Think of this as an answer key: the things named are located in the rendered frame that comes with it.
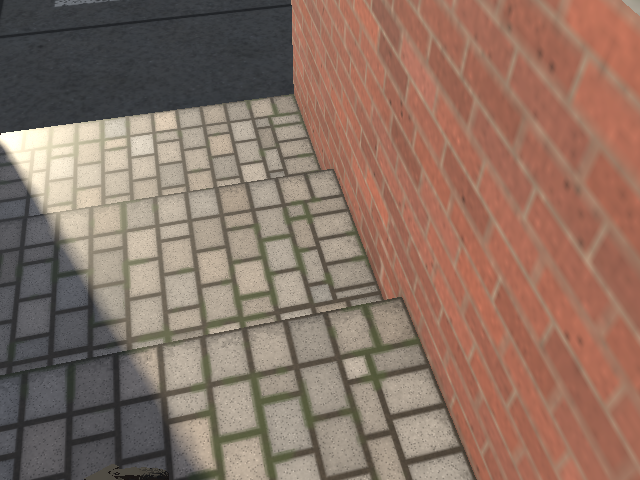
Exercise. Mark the stairs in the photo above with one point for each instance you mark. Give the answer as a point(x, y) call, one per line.
point(187, 290)

